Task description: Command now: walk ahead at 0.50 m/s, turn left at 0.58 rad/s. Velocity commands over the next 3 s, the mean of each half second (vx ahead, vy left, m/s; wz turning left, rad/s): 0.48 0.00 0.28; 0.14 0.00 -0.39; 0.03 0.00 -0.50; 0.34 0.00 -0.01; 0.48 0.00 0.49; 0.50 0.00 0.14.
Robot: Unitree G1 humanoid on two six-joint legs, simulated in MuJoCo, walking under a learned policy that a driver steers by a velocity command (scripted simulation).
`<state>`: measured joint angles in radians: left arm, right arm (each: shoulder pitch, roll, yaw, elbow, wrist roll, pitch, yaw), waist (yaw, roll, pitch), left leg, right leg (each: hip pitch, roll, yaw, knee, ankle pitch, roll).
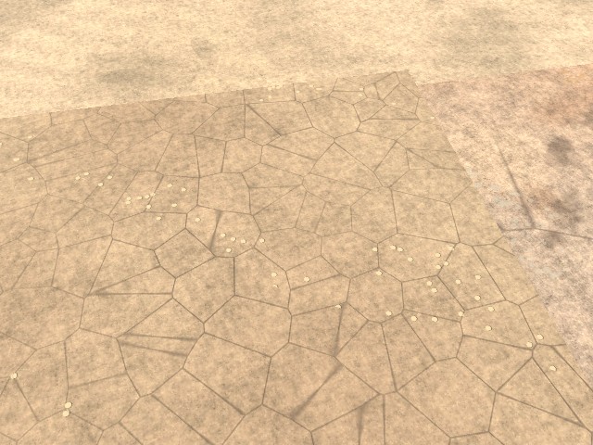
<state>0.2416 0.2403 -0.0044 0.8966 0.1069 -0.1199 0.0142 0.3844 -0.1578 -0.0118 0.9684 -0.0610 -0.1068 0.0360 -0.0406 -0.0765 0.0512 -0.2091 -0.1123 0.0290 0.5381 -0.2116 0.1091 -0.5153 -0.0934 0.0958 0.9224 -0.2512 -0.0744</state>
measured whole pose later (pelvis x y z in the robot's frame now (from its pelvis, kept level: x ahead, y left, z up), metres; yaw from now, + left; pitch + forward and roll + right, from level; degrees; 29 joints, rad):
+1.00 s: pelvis +0.41 -0.02 -0.07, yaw -8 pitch +3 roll +2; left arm 0.13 0.27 0.09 0.80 -0.02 0.04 0.00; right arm 0.13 -0.28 -0.08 0.92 0.01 0.00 -0.06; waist -0.01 0.00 0.00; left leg -0.29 0.10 0.23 0.45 -0.19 -0.01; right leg -0.42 -0.04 -0.05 0.65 -0.26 -0.02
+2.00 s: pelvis +0.57 -0.12 -0.07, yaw -20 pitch +3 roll -1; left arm 0.03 0.25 0.06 0.70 -0.02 -0.10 -0.01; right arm 0.43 -0.27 -0.06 0.97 0.03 -0.06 -0.01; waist -0.09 0.02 0.02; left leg -0.13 0.04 -0.10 0.63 -0.47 0.00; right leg -0.39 0.00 -0.02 0.50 -0.14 -0.02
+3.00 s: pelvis +1.13 -0.16 -0.08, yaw -1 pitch +3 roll +1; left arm 0.08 0.26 0.03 0.69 -0.02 -0.10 -0.07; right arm 0.35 -0.30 -0.06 0.80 0.00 -0.05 -0.01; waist -0.06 -0.03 0.01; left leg 0.09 -0.08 0.01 0.34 -0.45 0.07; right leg -0.55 0.01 -0.04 0.53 -0.03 -0.09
